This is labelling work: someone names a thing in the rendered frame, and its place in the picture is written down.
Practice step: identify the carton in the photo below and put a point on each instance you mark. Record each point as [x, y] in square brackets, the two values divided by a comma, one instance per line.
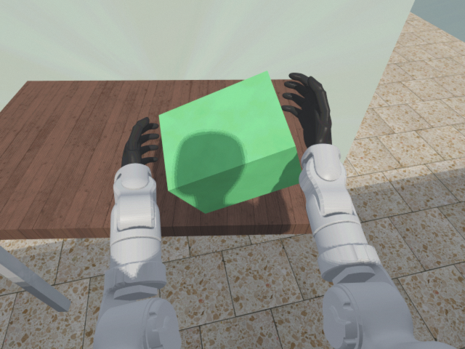
[230, 146]

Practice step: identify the table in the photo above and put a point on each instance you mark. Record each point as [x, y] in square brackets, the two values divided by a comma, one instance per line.
[61, 144]

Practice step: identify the robot right hand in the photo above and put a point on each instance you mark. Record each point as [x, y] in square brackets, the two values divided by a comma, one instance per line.
[314, 116]

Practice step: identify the left robot upper arm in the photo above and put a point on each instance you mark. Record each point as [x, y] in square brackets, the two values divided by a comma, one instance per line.
[145, 324]

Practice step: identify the robot right forearm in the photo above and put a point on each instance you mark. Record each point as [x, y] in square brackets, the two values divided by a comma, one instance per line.
[344, 253]

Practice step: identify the robot left hand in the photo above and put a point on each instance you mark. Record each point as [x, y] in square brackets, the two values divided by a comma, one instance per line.
[133, 151]

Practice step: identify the right robot upper arm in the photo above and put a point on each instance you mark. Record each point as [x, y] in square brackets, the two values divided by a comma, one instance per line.
[370, 315]

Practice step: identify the robot left forearm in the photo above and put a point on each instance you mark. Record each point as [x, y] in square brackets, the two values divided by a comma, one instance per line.
[136, 269]

